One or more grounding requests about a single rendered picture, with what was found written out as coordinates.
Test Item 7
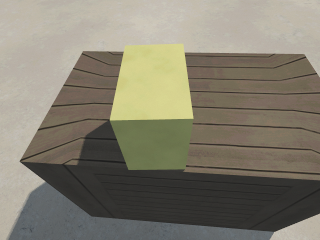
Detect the carton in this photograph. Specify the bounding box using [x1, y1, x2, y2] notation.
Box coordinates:
[109, 43, 194, 170]

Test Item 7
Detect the pedestal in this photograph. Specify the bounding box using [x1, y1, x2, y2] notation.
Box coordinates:
[19, 51, 320, 232]

